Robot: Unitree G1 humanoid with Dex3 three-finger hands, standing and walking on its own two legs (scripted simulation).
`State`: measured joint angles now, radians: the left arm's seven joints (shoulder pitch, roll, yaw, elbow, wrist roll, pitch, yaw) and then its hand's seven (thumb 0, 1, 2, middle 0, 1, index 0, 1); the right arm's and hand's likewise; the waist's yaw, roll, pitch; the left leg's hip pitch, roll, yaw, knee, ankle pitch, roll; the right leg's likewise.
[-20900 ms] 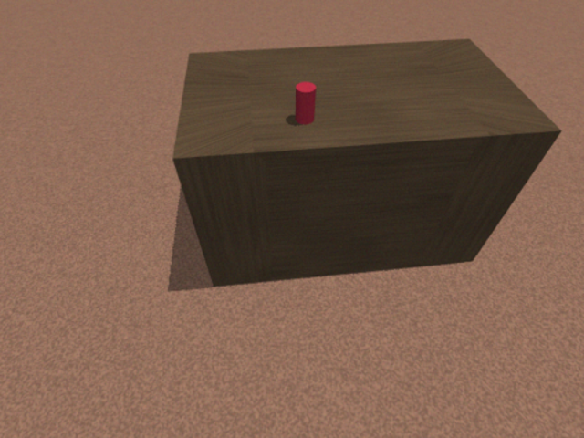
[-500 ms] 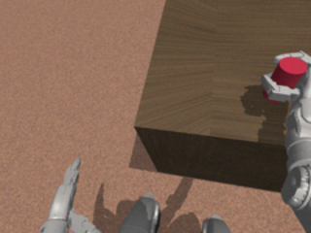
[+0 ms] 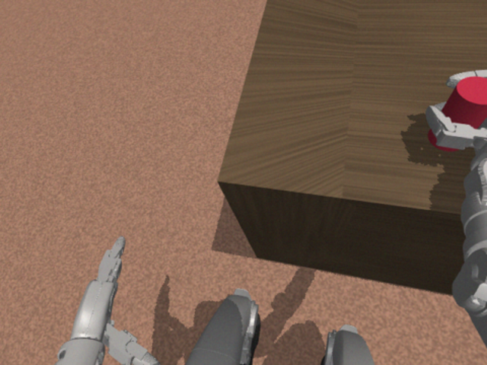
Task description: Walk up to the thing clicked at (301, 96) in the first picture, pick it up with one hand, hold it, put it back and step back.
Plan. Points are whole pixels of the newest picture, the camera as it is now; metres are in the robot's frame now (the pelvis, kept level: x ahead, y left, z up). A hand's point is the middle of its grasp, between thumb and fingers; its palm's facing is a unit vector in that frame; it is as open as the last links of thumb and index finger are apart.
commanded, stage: lower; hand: right
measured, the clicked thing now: (461, 116) +0.52 -0.20 +0.04
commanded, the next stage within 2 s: loosen in 0.12 s
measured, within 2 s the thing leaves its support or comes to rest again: neither
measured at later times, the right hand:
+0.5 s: hand (456, 116) +0.53 -0.20 +0.03, palm faces +0.17 +0.99 -0.01, open 8.5 cm
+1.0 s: hand (468, 107) +0.54 -0.21 +0.04, palm faces +0.19 +0.98 +0.00, open 17.0 cm
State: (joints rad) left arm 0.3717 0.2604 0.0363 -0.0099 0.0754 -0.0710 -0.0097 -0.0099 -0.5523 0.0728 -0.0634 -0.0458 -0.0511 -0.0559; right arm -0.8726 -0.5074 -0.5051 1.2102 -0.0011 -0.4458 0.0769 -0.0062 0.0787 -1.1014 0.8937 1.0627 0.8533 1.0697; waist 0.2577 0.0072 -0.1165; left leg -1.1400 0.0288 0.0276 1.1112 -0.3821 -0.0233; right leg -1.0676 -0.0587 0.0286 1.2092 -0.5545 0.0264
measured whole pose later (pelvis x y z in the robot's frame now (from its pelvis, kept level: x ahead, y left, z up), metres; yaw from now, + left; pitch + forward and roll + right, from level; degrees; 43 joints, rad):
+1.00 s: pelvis +0.01 -0.01 +0.00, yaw +0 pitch +24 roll +3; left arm 0.40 0.27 0.04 -0.09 0.06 -0.03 -0.02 -0.01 -0.54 0.07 -0.07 -0.05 -0.05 -0.06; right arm -0.85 -0.52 -0.53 1.12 -0.01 -0.42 0.07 -0.01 0.56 -0.07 0.17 0.12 0.18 0.13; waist 0.27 0.01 -0.12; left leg -1.15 0.03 0.03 1.14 -0.41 -0.03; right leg -1.08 -0.06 0.03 1.24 -0.59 0.02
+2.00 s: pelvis +0.06 -0.01 +0.08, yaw -1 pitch +9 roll +2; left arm 0.37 0.23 0.04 0.32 -0.07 0.10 -0.01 -0.01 -0.53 0.07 -0.06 -0.05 -0.05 -0.05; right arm 0.06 -0.39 -0.26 0.28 0.07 0.05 0.00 -0.01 0.48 -0.05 0.07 0.05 0.06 0.05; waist 0.00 -0.04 -0.12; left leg -0.52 0.04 0.03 0.69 -0.32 -0.03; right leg -0.44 -0.04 0.01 0.74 -0.46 0.02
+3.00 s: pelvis +0.02 +0.01 +0.06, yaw -2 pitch +5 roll +0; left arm 0.38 0.16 0.01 0.30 -0.02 -0.08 0.06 -0.01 0.05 0.49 -0.14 -0.19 -0.13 -0.19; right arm 0.53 -0.21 -0.12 -0.04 0.05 -0.07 -0.03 -0.01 0.53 -0.06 0.05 0.06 0.06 0.06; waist -0.03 -0.03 -0.05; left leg -0.57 0.06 0.04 0.83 -0.34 -0.02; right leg -0.48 -0.03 0.02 0.85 -0.45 0.03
